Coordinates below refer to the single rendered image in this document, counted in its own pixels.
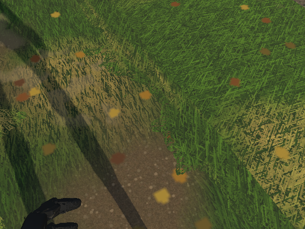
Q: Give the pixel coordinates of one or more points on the robot left hand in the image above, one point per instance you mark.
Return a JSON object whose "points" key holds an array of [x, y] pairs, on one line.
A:
{"points": [[38, 219]]}

